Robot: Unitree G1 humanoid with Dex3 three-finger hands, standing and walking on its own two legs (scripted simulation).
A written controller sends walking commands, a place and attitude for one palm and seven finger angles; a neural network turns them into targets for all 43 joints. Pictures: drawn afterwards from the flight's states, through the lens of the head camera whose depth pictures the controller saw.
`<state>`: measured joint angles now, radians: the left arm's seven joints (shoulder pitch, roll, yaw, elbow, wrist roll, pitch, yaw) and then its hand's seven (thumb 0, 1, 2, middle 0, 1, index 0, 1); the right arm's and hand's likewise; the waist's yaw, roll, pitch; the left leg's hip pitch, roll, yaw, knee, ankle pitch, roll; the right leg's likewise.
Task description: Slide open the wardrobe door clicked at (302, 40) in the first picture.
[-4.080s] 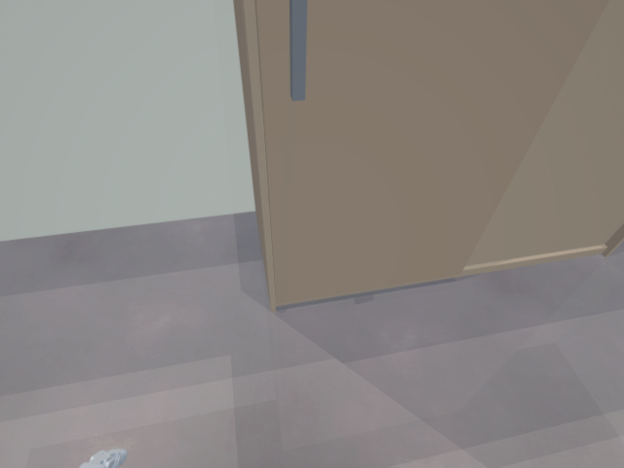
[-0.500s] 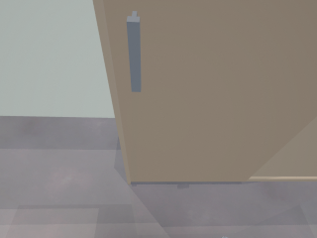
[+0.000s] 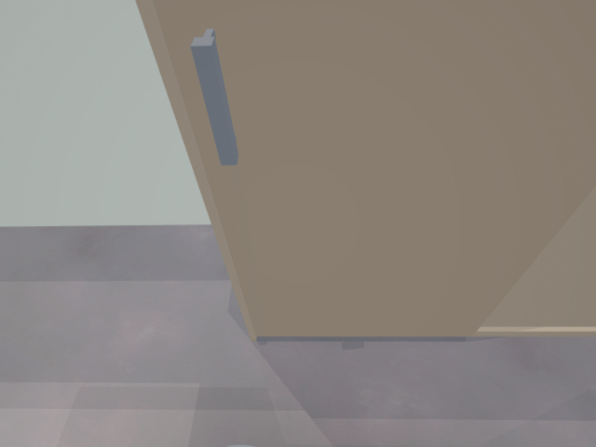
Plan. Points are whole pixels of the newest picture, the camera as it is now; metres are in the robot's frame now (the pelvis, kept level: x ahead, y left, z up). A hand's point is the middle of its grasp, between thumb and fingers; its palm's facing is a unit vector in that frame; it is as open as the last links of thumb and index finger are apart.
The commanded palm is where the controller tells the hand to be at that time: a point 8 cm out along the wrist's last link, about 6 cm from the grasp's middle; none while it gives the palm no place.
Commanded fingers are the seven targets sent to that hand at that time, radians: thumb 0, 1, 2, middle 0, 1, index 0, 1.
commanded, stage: come to a stop and stand still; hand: left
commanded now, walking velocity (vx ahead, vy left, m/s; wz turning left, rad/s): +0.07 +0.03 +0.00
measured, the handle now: (220, 101) +0.54 +0.16 +0.19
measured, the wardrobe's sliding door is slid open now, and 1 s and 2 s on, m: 0.00 0.00 0.00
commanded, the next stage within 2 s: look again from close up in 0.92 s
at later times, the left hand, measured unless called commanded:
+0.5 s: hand out of the picture +0.02 +0.24 -0.18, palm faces +0.02 -0.98 -0.20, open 7.3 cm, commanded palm none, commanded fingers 0.00 0.90 0.90 -0.20 -0.30 -0.20 -0.30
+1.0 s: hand out of the picture -0.01 +0.25 -0.18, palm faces +0.00 -0.97 -0.23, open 7.3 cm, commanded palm none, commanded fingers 0.00 0.90 0.90 -0.20 -0.30 -0.20 -0.30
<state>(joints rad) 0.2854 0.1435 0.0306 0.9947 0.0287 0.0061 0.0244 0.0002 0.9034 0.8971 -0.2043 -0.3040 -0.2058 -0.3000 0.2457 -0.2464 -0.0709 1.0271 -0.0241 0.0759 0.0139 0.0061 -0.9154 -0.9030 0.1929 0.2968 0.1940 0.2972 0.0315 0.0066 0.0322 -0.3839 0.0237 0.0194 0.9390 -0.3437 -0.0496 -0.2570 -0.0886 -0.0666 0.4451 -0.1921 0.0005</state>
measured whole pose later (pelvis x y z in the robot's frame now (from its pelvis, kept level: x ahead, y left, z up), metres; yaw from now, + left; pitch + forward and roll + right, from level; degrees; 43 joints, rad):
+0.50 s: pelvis +0.00 +0.07 -0.01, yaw -1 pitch -1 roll +0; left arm 0.25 0.16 0.01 1.11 0.01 0.00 0.03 0.00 0.92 0.90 -0.20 -0.30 -0.20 -0.30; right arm 0.25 -0.16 -0.01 1.10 0.00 0.00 -0.04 0.01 -0.94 -0.90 0.20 0.30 0.20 0.30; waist 0.00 0.01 0.03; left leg -0.13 0.00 0.08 0.44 -0.29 0.02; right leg -0.20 -0.05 -0.05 0.46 -0.24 0.02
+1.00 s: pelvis -0.01 +0.07 -0.01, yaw -1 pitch -1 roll +1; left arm 0.29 0.15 -0.02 1.12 0.01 -0.01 0.03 0.00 0.91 0.90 -0.20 -0.30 -0.20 -0.30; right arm 0.32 -0.16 0.02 1.06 -0.01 -0.02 -0.02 0.02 -0.93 -0.90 0.20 0.30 0.20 0.30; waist 0.00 0.04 0.03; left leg -0.15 -0.02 0.08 0.48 -0.31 0.03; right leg -0.23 -0.07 -0.04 0.52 -0.27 0.03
